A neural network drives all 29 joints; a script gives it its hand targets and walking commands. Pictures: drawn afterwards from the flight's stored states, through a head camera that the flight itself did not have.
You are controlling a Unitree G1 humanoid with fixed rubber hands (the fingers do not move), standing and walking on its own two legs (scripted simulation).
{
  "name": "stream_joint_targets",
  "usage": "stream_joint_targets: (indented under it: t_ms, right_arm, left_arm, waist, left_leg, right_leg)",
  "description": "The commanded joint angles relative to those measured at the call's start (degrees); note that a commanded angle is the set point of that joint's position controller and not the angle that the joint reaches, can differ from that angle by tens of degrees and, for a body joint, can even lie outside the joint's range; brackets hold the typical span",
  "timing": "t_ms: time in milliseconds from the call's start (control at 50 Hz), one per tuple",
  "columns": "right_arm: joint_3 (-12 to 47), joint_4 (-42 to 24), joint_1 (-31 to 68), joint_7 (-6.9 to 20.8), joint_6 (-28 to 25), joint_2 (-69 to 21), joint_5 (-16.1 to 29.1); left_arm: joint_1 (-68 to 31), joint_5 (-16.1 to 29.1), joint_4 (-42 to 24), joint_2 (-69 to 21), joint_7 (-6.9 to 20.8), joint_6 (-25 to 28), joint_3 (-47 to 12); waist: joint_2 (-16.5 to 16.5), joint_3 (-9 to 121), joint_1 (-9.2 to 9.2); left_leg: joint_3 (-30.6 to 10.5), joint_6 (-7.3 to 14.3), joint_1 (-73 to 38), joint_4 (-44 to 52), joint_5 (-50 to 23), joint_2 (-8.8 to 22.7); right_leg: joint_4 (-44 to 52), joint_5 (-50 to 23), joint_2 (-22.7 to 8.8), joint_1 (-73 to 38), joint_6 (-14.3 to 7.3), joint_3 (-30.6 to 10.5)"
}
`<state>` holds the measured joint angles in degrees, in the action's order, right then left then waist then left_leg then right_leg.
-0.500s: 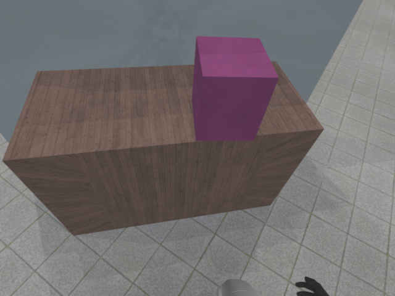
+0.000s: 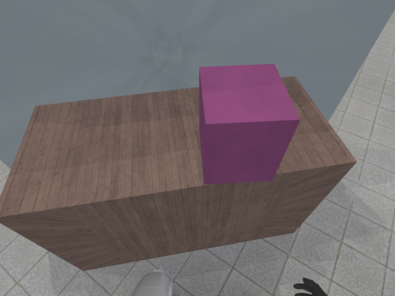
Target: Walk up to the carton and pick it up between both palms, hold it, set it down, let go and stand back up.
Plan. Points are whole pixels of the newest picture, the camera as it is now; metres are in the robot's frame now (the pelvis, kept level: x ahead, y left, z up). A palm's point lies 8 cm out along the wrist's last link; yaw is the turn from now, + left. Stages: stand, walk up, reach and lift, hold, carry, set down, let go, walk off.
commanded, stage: walk up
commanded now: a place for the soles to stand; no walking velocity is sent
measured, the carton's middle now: (237, 126) +0.53 -0.09 -0.01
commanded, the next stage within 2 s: none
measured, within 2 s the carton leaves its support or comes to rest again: neither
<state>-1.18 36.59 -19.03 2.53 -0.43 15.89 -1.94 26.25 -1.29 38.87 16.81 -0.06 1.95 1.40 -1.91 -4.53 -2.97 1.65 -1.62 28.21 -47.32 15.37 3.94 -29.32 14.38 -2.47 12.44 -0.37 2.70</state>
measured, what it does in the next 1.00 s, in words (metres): steps on the spot: left foot, then right foot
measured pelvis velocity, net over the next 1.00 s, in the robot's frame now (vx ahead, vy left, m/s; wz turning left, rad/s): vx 0.08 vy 0.02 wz -0.11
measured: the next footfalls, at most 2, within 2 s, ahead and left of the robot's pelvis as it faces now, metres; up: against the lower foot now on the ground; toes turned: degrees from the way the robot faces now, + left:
left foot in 0.08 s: +0.15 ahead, +0.14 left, +0.00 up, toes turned +2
right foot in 0.34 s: +0.09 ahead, -0.11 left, +0.00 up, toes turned -4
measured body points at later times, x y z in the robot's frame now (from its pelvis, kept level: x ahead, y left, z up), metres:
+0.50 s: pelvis +0.07 +0.03 -0.01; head +0.07 +0.03 +0.44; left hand +0.16 +0.29 -0.12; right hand +0.17 -0.24 -0.11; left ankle +0.11 +0.14 -0.74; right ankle +0.05 -0.10 -0.74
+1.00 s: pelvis +0.08 +0.02 +0.00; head +0.09 +0.02 +0.45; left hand +0.20 +0.27 -0.12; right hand +0.16 -0.25 -0.11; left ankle +0.11 +0.14 -0.74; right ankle +0.05 -0.10 -0.74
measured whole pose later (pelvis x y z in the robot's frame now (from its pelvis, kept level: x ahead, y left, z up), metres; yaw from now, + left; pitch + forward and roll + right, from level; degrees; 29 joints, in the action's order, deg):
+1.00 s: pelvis +0.08 +0.02 +0.00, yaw -6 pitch -1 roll +0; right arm 1.3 38.4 -16.1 0.4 0.1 17.1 -0.3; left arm 18.4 0.2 39.5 16.7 1.0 -0.6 -0.7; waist 0.7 -1.5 0.1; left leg 7.9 -0.1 14.8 -30.1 13.9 3.6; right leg -31.3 18.1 -0.2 12.1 0.8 -2.9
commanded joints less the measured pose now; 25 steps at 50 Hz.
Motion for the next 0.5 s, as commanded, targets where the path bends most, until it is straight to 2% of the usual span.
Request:
stream_joint_targets:
  t_ms: [0,20,40,60,80,100,120,140,160,180,200,240,280,300,320,340,360,380,400,480]
  right_arm:
    - [-1.1,-3.3,-3.0,-1.3,-1.0,2.5,0.0]
    - [-1.4,-3.1,-3.9,-1.7,-1.2,3.0,-0.1]
    - [-1.9,-3.1,-5.0,-2.1,-1.4,4.1,-0.5]
    - [-2.2,-3.4,-6.3,-2.5,-1.7,6.2,-0.4]
    - [-2.5,-4.6,-6.0,-3.0,-1.9,9.6,-0.5]
    - [-3.4,-5.5,-4.0,-3.6,-1.0,13.0,1.4]
    - [-3.5,-5.7,-0.2,-4.0,-0.4,12.5,2.3]
    - [-2.5,-5.5,2.0,-4.1,-0.3,10.5,2.6]
    - [-2.1,-5.2,2.3,-4.0,-0.1,9.3,1.6]
    - [-1.8,-5.1,3.5,-4.0,0.2,8.7,1.4]
    - [-1.7,-5.1,3.7,-3.9,0.3,8.5,0.9]
    - [-1.5,-4.7,4.1,-3.7,0.5,8.1,0.8]
    - [-1.3,-4.8,5.9,-3.5,0.6,8.8,1.2]
    - [-1.1,-4.8,6.3,-3.3,0.6,8.9,1.7]
    - [-0.7,-5.1,6.5,-3.0,0.5,8.3,2.5]
    - [-0.2,-5.6,5.3,-2.6,0.3,6.5,3.3]
    - [0.0,-4.9,4.3,-2.5,0.3,5.2,3.3]
    - [-0.2,-4.2,4.7,-2.5,0.2,5.9,2.4]
    - [-0.3,-3.9,4.4,-2.5,-0.1,6.6,2.0]
    - [-0.2,-3.4,4.0,-2.5,-1.1,8.0,1.6]
  left_arm:
    - [-1.3,0.6,-4.1,9.5,0.2,0.1,2.3]
    - [-2.6,0.9,-4.7,9.7,0.4,-0.4,2.1]
    - [-2.6,1.0,-5.3,9.0,0.6,-0.8,1.8]
    - [-1.1,1.1,-5.5,7.4,0.8,-1.1,0.9]
    - [2.7,1.0,-6.2,2.9,0.7,-1.5,-0.7]
    - [6.9,0.9,-5.5,3.0,-0.2,-3.0,-0.6]
    - [4.5,0.3,-4.7,5.8,-0.8,-4.3,0.2]
    - [2.1,0.2,-4.8,6.3,-1.1,-4.6,0.5]
    - [2.8,0.1,-4.0,6.4,-1.2,-4.6,0.8]
    - [4.0,0.4,-3.0,6.0,-1.2,-4.3,0.8]
    - [4.8,0.4,-2.4,5.6,-1.0,-4.0,0.8]
    - [3.5,0.2,-2.5,5.1,-0.6,-3.5,1.0]
    - [2.9,0.0,-2.9,4.8,-0.2,-2.8,1.4]
    - [2.2,-0.2,-3.5,5.2,0.0,-2.3,1.6]
    - [0.9,-0.4,-4.2,6.2,0.0,-1.8,1.8]
    - [-1.6,-0.2,-4.7,8.4,0.1,-1.5,2.1]
    - [-4.0,1.5,-4.0,8.6,0.4,-1.3,1.9]
    - [-4.9,2.3,-3.9,7.0,0.8,-1.1,1.2]
    - [-4.8,2.2,-3.9,6.1,0.9,-1.0,0.7]
    - [-3.9,1.5,-3.8,6.6,0.9,-0.9,0.5]
  waist:
    - [10.2,2.4,2.31]
    - [8.6,3.0,3.54]
    - [7.0,3.3,4.37]
    - [3.9,3.9,5.24]
    - [-7.0,6.4,4.53]
    - [-8.0,6.7,3.54]
    - [-7.2,4.0,3.73]
    - [-7.4,1.3,3.73]
    - [-6.9,2.0,3.25]
    - [-8.0,2.6,2.56]
    - [-7.8,3.4,2.32]
    - [-7.3,4.1,2.55]
    - [-6.3,4.3,1.48]
    - [-5.4,4.2,0.85]
    - [-4.0,4.3,0.62]
    - [0.5,3.7,1.86]
    - [3.1,2.8,3.82]
    - [3.5,2.3,3.69]
    - [3.7,1.6,3.49]
    - [4.2,5.1,2.62]
  left_leg:
    - [3.6,0.6,-14.1,8.6,-8.2,-3.6]
    - [4.0,1.3,-19.2,12.4,-11.5,-4.2]
    - [2.9,2.0,-23.2,14.7,-11.8,-4.0]
    - [-1.6,3.2,-25.8,17.7,-10.8,-0.1]
    - [-18.0,6.4,-24.4,23.2,-10.1,13.7]
    - [-25.7,13.2,-16.7,27.6,-5.0,20.2]
    - [-26.5,16.1,-12.6,29.5,-0.2,19.7]
    - [-23.1,16.2,-10.3,29.5,-2.8,17.3]
    - [-20.1,15.1,-11.4,28.7,-3.0,15.7]
    - [-15.6,14.1,-10.5,27.4,-5.6,13.7]
    - [-13.4,12.9,-10.9,26.6,-5.2,12.3]
    - [-11.4,11.4,-11.2,25.1,-5.0,10.4]
    - [-9.4,9.6,-8.7,23.5,-1.6,9.6]
    - [-8.9,8.0,-6.0,23.3,1.7,9.4]
    - [-8.0,6.0,-3.6,22.9,3.9,8.8]
    - [-5.1,3.8,-4.2,22.3,9.0,5.3]
    - [-2.0,2.6,-11.4,20.7,7.4,1.5]
    - [-2.4,2.7,-15.7,19.8,3.5,1.7]
    - [-3.3,3.0,-16.0,20.0,0.4,2.3]
    - [-3.7,4.3,-15.1,20.7,-6.8,4.1]
  right_leg:
    - [3.1,-18.9,-8.3,8.7,-10.5,-5.8]
    - [0.3,-16.7,-7.7,11.1,-8.8,-5.9]
    - [-2.1,-9.7,-6.4,13.7,-6.6,-6.4]
    - [-5.9,-0.7,-4.7,16.2,-4.2,-6.3]
    - [-16.4,14.0,-0.7,16.0,-0.3,-3.2]
    - [-22.5,23.8,1.2,11.0,1.6,-3.7]
    - [-26.1,22.7,0.1,11.6,1.8,-5.3]
    - [-26.4,20.6,-0.4,12.0,2.0,-6.6]
    - [-25.3,19.7,-0.8,11.7,2.0,-6.8]
    - [-22.1,18.3,-1.2,9.3,2.1,-6.1]
    - [-19.1,16.5,-0.7,7.8,2.3,-4.9]
    - [-13.0,12.5,0.3,5.4,2.3,-2.8]
    - [-4.4,4.6,1.1,0.6,1.0,-1.3]
    - [0.4,-0.3,0.8,-2.3,-0.2,-2.4]
    - [2.0,-3.2,-1.3,-4.2,-1.6,-6.3]
    - [4.8,2.1,-5.1,-0.6,-3.3,-12.4]
    - [6.3,6.2,-6.0,7.0,-3.9,-13.6]
    - [6.8,6.7,-5.3,10.1,-3.4,-12.3]
    - [6.2,3.7,-4.3,9.7,-2.7,-10.6]
    - [3.1,-6.5,-3.5,3.2,-2.3,-9.1]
